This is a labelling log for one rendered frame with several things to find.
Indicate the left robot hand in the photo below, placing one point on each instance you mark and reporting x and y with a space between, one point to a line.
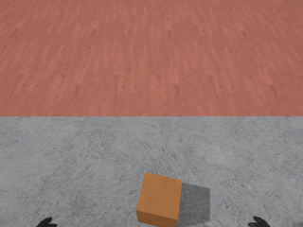
45 223

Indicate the carton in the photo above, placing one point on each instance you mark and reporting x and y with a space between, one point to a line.
159 200

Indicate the right robot hand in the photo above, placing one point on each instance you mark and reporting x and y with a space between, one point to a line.
259 222

